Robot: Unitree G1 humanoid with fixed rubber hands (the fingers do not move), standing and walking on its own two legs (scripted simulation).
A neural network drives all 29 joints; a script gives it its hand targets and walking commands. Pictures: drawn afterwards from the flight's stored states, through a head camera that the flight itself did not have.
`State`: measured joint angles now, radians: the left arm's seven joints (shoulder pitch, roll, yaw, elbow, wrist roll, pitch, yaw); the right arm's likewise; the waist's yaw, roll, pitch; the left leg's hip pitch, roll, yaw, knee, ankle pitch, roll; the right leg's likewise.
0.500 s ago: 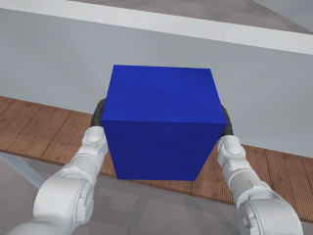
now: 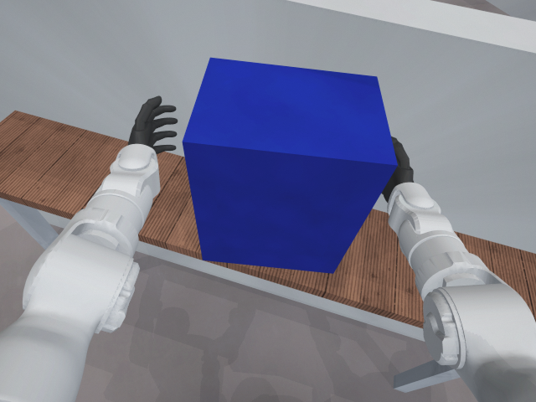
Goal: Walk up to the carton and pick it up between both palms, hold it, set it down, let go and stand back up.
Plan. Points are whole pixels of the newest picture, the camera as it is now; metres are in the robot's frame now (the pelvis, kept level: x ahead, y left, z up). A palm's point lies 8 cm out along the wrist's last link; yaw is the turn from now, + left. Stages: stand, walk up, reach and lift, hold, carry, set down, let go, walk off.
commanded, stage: set down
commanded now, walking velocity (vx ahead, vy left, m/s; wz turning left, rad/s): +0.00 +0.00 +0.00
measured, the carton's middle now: (279, 179) +0.47 -0.01 +0.05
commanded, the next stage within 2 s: none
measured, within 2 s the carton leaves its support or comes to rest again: neither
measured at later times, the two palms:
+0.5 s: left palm (115, 80) +0.48 +0.21 +0.21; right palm (423, 173) +0.43 -0.21 +0.13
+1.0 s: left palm (121, 163) +0.43 +0.22 +0.12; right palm (447, 189) +0.41 -0.24 +0.12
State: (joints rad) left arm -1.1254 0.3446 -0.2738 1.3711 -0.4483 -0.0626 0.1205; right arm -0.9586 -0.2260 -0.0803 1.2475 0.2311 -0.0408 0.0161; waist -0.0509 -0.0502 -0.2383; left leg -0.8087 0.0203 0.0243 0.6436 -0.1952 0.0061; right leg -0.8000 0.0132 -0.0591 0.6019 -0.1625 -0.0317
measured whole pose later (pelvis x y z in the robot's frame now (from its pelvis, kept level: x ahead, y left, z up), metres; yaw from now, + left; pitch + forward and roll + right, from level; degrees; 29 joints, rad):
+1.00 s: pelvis +0.09 -0.01 +0.04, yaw +0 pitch +4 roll +0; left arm -0.25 0.35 0.11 0.08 -0.19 0.42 -0.03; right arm -0.23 -0.30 -0.05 0.19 0.37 0.26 -0.08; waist -0.04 -0.04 0.01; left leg -0.16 0.01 0.02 0.30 -0.20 -0.01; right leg -0.17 0.03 -0.02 0.27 -0.18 -0.03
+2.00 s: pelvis +0.06 +0.00 +0.03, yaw -2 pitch -1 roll +0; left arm 0.17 0.28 -0.07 0.34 -0.23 -0.16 0.04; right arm 0.20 -0.20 0.00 0.34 0.18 -0.17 -0.02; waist 0.03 -0.01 0.06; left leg -0.15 0.00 0.02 0.41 -0.24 0.01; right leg -0.18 0.03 0.03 0.41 -0.22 -0.02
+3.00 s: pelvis +0.06 +0.00 +0.03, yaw -2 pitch -6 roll +0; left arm 0.22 0.21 0.01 0.52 0.02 0.15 0.02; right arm 0.09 -0.16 -0.03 0.69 -0.02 -0.21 0.04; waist 0.02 -0.03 0.11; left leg -0.03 0.00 0.02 0.37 -0.24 0.00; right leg -0.05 0.03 0.03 0.37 -0.21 -0.02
